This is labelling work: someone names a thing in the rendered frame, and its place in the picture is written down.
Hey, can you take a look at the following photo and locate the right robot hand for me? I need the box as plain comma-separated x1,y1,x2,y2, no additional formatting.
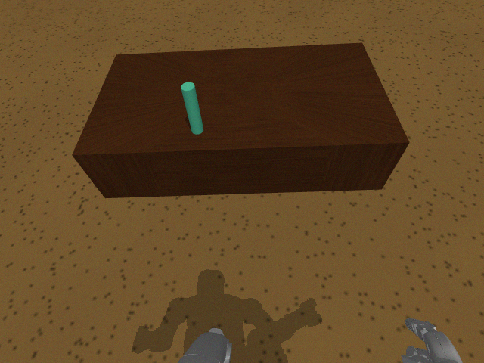
401,318,463,363

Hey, can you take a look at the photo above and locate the can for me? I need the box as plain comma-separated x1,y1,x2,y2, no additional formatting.
181,82,203,135

